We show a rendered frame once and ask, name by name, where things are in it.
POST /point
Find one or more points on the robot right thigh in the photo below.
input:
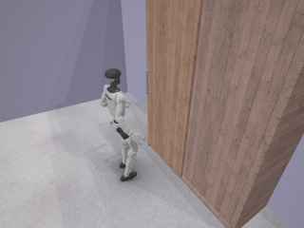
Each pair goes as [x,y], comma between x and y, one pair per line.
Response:
[131,143]

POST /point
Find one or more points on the right robot forearm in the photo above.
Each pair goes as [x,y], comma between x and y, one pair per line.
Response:
[124,127]

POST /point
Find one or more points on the robot right hand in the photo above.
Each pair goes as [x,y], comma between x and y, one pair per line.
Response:
[137,137]

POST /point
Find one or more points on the robot right upper arm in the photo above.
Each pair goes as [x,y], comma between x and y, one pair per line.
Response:
[120,100]

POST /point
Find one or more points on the left robot shin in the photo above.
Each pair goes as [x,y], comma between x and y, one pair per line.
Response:
[125,149]

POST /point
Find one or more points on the robot left upper arm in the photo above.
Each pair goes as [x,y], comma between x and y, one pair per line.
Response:
[103,101]

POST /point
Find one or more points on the handle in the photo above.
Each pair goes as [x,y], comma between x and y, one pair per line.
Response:
[147,81]

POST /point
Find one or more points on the robot left hand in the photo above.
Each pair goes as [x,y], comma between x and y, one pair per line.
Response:
[128,103]

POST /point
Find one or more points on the wardrobe door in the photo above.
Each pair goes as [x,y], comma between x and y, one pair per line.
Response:
[173,33]
[248,53]

